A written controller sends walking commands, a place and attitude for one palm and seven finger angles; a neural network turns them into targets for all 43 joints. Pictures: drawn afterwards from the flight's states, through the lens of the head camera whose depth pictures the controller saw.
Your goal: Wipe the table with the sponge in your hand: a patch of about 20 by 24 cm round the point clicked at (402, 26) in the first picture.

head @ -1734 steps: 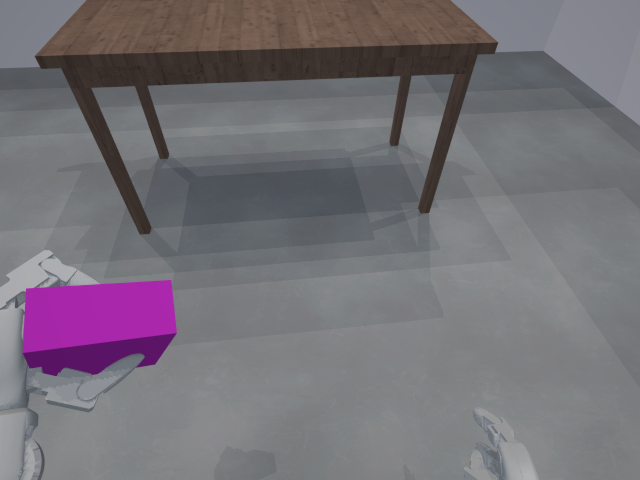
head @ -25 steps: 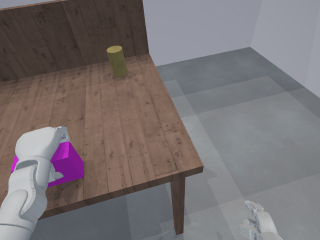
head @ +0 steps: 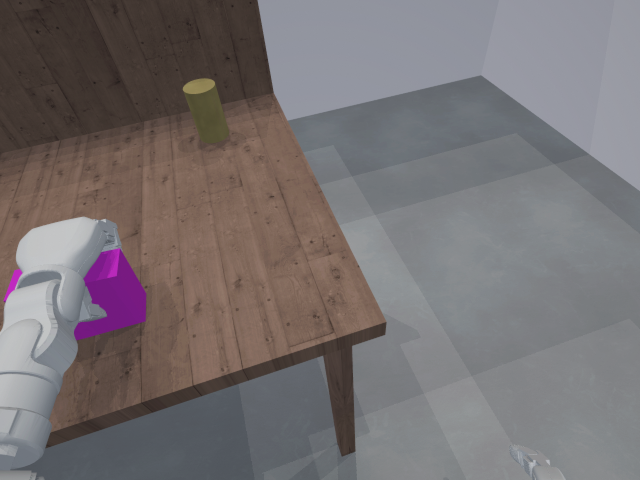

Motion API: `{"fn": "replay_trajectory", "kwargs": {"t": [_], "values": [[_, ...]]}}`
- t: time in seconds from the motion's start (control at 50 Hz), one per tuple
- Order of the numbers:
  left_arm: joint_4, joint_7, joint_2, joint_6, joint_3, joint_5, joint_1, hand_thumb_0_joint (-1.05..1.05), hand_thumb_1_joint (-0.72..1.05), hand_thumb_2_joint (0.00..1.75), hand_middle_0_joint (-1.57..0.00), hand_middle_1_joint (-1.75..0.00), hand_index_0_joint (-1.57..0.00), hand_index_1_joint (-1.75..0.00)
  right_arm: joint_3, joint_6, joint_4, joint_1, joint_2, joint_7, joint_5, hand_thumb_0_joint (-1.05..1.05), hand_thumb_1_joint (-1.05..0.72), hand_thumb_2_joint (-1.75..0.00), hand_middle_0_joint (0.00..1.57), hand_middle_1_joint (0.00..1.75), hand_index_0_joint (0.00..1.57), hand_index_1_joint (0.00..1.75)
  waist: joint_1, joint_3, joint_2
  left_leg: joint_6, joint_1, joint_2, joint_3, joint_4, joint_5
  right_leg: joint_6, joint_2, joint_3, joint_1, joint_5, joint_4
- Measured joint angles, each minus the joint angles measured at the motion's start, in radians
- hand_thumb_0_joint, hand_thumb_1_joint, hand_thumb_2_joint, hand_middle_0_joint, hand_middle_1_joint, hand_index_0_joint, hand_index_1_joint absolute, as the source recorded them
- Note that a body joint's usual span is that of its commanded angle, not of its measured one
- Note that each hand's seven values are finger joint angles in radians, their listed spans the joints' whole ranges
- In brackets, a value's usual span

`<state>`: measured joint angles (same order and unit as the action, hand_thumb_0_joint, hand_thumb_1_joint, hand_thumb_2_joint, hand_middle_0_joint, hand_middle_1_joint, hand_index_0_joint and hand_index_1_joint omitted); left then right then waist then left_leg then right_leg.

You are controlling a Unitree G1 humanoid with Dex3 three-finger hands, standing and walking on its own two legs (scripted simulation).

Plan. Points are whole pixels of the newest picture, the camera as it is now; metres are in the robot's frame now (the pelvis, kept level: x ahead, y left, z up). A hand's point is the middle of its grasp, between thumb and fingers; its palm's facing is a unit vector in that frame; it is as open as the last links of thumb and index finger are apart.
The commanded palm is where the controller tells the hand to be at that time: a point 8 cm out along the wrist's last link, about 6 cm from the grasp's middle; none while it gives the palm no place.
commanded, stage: wipe forward along the first lane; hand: left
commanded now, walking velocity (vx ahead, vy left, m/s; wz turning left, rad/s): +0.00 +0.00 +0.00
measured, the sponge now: (90, 305) +0.31 +0.36 +0.05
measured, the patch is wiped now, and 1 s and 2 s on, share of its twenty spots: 0.10 0.20 0.30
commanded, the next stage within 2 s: slide across to the middle lane in 0.76 s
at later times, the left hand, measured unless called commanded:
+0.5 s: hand (88, 245) +0.37 +0.37 +0.10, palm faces -0.14 +0.01 -0.99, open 9.3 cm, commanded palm +0.36 +0.37 +0.12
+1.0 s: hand (90, 221) +0.42 +0.39 +0.10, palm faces -0.14 +0.04 -0.99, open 9.3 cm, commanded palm +0.41 +0.37 +0.14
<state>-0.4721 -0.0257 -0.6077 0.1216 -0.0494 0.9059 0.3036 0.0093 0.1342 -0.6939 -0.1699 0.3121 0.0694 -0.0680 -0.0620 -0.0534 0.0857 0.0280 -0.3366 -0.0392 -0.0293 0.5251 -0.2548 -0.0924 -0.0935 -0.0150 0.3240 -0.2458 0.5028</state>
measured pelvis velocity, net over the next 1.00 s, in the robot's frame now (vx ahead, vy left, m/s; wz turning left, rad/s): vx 0.01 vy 0.04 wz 0.00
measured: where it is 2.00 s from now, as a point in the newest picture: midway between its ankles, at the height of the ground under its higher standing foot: outside the picture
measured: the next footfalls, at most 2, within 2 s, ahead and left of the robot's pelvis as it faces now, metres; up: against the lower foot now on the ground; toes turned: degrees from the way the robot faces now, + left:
none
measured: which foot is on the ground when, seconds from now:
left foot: down 0.00-1.00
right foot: down 0.00-1.00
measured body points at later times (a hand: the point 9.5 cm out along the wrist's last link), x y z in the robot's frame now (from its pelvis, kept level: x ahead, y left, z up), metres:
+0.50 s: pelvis +0.00 +0.01 +0.00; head +0.04 -0.02 +0.44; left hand +0.37 +0.36 +0.15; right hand +0.12 -0.26 -0.14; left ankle +0.01 +0.11 -0.73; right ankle +0.01 -0.06 -0.73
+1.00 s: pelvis +0.01 +0.04 +0.00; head +0.06 +0.02 +0.44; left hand +0.42 +0.38 +0.15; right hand +0.10 -0.24 -0.14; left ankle +0.01 +0.11 -0.73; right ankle +0.00 -0.06 -0.73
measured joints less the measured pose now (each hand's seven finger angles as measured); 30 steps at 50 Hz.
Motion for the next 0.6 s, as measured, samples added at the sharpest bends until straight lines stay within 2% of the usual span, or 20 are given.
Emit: {"fn": "replay_trajectory", "kwargs": {"t": [0.16,0.4,0.6], "values": [[-0.088,0.017,-0.02,-0.046,-0.018,0.006,0.062,0.0,-0.52,1.11,-0.87,-1.4,-0.87,-1.44,-0.006,0.007,-0.004,-0.014,0.005,-0.001,-0.004,0.01,-0.9,-0.9,0.2,0.3,0.2,0.3,0.005,-0.009,-0.008,0.002,-0.037,0.001,-0.003,0.027,-0.011,-0.001,-0.002,-0.005,0.034,-0.009,0.023],[-0.271,0.012,-0.06,-0.083,0.004,0.051,0.223,0.0,-0.52,1.11,-0.87,-1.39,-0.87,-1.45,-0.002,0.018,0.009,-0.03,0.003,0.0,-0.011,0.01,-0.9,-0.9,0.2,0.3,0.2,0.3,0.028,-0.015,-0.013,0.004,-0.091,-0.001,-0.011,0.048,-0.012,0.002,0.0,-0.014,0.08,-0.007,0.03],[-0.355,0.03,-0.075,-0.14,-0.015,0.059,0.272,0.0,-0.53,1.12,-0.87,-1.4,-0.87,-1.45,-0.004,0.036,0.004,-0.071,0.0,-0.009,-0.014,0.01,-0.9,-0.9,0.2,0.3,0.2,0.3,0.039,-0.032,-0.016,0.012,-0.114,-0.004,-0.003,0.053,-0.02,0.014,0.003,-0.006,0.101,-0.01,0.028]]}}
